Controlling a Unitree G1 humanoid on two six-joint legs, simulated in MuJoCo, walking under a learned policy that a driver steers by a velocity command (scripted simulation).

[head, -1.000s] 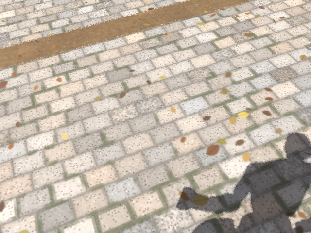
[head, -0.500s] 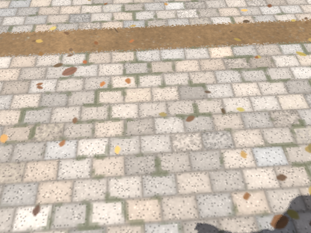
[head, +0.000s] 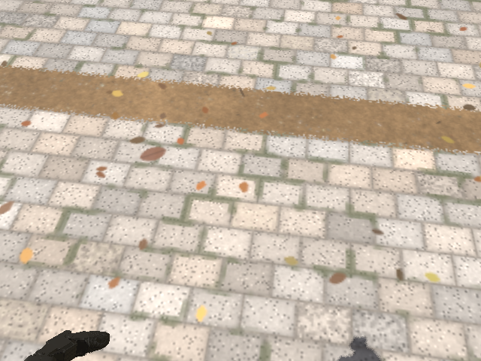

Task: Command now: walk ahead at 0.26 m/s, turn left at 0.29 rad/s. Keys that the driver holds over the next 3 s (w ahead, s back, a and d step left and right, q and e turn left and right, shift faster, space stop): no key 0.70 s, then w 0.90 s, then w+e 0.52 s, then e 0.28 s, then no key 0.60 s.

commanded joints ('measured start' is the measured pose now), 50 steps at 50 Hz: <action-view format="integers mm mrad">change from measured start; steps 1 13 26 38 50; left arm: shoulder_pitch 93 59 106 121 399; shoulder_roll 79 68 78 79 139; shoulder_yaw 20 -2 -8 0 30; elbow -21 87 150 238 329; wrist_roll -3 -11 -7 -16 -17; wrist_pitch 11 46 83 111 1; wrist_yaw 0 5 26 50 20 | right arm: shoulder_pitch -29 -135 -210 -173 -290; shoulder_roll -129 -77 -34 -48 -49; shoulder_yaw -34 -14 1 -18 -22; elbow -87 -103 -98 -7 -51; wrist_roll -11 -41 -28 -17 23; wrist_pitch -1 28 12 17 -84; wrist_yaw -3 5 15 11 15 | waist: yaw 62 24 62 62 154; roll -69 -78 12 18 -161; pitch -121 -136 -98 -56 78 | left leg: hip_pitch -311 266 169 130 -595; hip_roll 104 177 161 127 106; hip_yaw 7 56 40 50 109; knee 108 -725 -633 -696 -82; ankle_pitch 45 596 678 198 22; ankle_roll -40 47 83 106 37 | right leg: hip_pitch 377 89 204 192 639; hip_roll -317 -162 -86 -44 -403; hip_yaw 317 93 4 -46 554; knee -150 -159 -76 -51 -313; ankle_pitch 584 -5 53 -256 -84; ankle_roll -222 -74 25 16 -275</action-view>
